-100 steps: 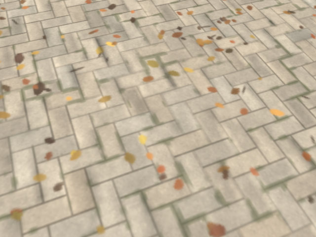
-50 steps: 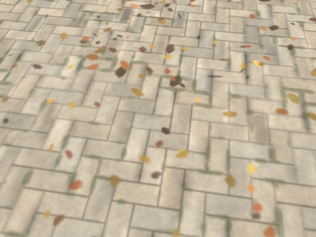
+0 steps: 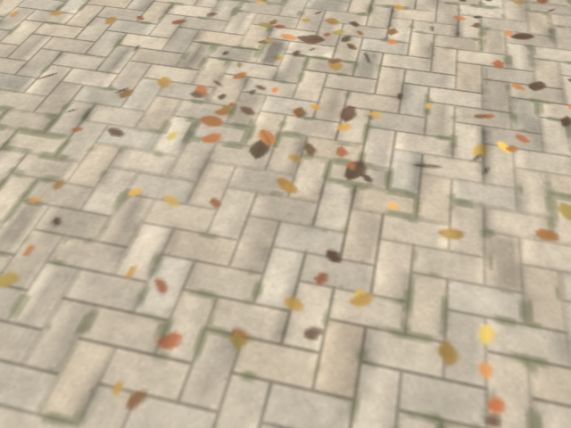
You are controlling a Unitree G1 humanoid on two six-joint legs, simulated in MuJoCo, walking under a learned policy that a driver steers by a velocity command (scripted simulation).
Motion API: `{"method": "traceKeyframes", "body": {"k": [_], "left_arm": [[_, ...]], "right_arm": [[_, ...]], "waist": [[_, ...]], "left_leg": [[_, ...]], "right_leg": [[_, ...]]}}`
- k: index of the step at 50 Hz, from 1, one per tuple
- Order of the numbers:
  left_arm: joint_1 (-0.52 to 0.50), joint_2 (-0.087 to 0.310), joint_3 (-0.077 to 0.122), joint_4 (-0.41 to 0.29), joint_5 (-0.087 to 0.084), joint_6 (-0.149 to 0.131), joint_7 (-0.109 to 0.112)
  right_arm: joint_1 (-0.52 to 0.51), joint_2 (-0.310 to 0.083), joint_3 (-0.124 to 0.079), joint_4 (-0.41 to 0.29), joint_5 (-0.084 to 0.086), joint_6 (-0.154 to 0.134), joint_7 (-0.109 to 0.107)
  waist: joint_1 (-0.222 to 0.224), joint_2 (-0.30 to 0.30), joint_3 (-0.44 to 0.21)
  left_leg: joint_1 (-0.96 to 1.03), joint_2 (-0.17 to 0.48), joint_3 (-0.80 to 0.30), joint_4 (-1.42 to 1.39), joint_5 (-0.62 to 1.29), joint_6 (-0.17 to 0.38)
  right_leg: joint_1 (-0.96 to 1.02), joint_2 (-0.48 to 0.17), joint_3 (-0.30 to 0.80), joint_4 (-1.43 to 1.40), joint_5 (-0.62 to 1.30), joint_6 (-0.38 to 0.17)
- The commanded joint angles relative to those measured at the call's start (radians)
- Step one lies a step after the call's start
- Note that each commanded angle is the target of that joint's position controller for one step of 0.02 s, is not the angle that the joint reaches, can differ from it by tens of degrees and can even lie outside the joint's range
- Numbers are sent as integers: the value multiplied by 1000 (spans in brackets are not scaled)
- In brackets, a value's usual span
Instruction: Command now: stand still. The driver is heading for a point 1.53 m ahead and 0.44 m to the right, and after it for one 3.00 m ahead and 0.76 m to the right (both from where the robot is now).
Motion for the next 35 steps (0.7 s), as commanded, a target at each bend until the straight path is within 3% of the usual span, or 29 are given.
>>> {"method": "traceKeyframes", "body": {"k": [1, 14, 28, 30, 32, 35], "left_arm": [[13, 109, 21, -13, -1, -7, 6], [33, 87, 13, 67, -2, -1, 10], [64, 63, -1, 107, -3, 0, 10], [88, 47, -4, 121, -8, 3, 12], [72, 56, -1, 105, -12, -6, 12], [44, 5, -14, 73, -17, -56, -10]], "right_arm": [[22, -102, -22, -22, 1, -11, -5], [58, -95, -12, 77, 6, -10, -13], [96, -76, 2, 151, 8, -7, -16], [118, -80, 0, 169, 13, -1, -21], [120, -123, -14, 158, 23, -1, -26], [168, -185, -38, 162, 38, -28, -19]], "waist": [[-2, 10, -12], [-3, 3, 6], [-7, 2, 20], [-10, 20, 12], [-22, 61, 86], [-42, 198, 122]], "left_leg": [[-56, 44, -38, -112, 174, 14], [-60, 34, -19, -121, 156, 7], [-68, 28, -5, -124, 133, 2], [-76, 13, -2, -142, -148, 19], [-142, 58, -80, -186, -457, 73], [-116, 258, -361, -320, -565, 188]], "right_leg": [[38, 0, -5, -58, 156, -15], [33, 10, -15, -72, 144, -22], [16, 19, -23, -76, 125, -28], [2, 59, -64, -45, -106, -38], [-103, 81, -83, 22, -342, -64], [-207, 64, -107, 233, -186, -77]]}}
Velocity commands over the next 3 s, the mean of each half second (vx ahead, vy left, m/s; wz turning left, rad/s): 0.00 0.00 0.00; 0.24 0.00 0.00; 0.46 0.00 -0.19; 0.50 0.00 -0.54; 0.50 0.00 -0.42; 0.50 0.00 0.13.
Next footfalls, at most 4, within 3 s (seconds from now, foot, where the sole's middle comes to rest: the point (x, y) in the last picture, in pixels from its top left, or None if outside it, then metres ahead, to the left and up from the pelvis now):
1.24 left None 0.42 0.10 -0.77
1.80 right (377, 362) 0.68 -0.19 -0.77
2.30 left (352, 251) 1.03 -0.14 -0.77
2.82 right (471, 235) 1.10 -0.51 -0.77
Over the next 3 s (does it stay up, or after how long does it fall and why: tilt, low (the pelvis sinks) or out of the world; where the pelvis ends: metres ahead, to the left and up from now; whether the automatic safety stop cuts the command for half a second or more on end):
stays up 1.10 -0.39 0.01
